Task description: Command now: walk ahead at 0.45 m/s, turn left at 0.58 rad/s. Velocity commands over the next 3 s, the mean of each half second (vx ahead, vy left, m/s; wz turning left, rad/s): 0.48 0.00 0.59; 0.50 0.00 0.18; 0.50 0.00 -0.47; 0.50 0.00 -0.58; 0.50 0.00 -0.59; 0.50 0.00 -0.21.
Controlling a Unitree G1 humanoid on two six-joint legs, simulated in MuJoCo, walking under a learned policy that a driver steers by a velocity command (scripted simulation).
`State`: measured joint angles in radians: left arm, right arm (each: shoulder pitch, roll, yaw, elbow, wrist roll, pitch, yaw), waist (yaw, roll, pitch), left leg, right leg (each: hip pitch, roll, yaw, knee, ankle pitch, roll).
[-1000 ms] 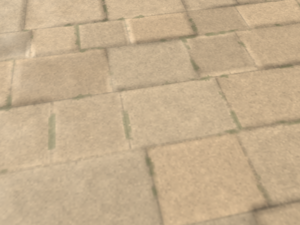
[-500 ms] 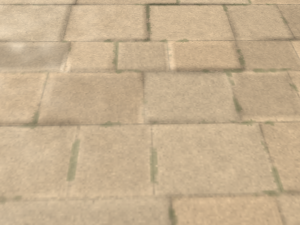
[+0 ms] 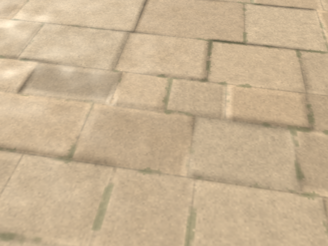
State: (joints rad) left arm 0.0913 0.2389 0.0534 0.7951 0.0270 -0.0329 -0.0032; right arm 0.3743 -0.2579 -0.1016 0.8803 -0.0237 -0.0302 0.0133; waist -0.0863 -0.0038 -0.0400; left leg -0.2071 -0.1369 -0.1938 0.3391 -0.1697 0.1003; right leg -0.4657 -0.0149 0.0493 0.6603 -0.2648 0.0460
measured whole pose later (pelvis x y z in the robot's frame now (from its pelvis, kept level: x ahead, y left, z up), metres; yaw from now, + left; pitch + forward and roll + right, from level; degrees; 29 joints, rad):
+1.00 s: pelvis +0.47 +0.10 -0.01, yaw +21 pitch +1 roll +1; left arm 0.17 0.25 0.04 0.77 0.02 -0.01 -0.05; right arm 0.39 -0.25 -0.03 0.89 -0.02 -0.08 0.00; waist -0.04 -0.04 0.03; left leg 0.12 -0.13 0.06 0.14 -0.28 0.11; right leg -0.66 -0.07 -0.03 0.72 -0.01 -0.04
